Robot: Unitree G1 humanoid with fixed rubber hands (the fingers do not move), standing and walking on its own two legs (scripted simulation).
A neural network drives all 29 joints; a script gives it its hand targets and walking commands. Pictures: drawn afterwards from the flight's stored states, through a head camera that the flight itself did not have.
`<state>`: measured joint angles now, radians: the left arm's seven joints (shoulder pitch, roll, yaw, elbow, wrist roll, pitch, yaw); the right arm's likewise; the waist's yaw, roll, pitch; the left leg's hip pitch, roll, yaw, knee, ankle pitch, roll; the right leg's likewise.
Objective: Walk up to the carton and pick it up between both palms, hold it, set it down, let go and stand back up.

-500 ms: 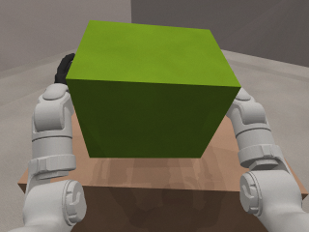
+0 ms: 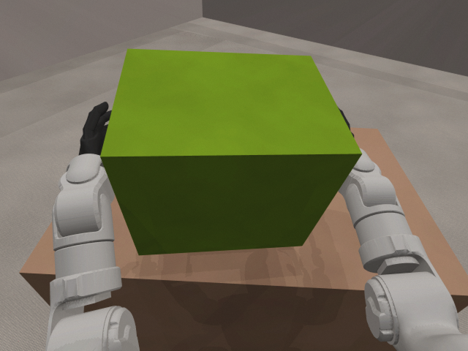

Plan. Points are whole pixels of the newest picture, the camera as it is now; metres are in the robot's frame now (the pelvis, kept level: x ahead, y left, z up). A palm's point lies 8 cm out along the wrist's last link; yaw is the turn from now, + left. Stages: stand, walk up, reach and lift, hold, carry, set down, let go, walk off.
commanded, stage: set down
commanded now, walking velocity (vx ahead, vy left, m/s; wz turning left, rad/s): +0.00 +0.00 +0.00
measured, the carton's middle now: (223, 157) +0.40 +0.02 +0.17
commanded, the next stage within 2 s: none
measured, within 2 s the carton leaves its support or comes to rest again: neither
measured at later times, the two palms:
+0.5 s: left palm (107, 161) +0.36 +0.20 +0.19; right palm (344, 153) +0.40 -0.19 +0.18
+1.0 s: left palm (124, 170) +0.37 +0.18 +0.16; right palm (343, 156) +0.43 -0.20 +0.15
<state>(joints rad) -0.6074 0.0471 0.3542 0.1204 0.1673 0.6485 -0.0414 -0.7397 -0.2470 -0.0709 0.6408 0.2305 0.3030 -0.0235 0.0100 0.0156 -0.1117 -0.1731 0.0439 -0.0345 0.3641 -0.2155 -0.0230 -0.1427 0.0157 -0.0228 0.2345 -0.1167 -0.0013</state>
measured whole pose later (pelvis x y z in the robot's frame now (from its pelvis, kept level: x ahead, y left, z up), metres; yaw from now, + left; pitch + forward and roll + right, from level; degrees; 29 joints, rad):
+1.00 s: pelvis +0.02 +0.00 +0.00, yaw +1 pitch +3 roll -2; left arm -0.56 -0.09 0.35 0.13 0.17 0.59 0.06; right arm -0.75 -0.31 -0.10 0.81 0.16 0.15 0.14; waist 0.01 0.02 -0.07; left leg -0.17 0.04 -0.05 0.36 -0.23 -0.03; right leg -0.14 0.02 -0.04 0.25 -0.15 0.00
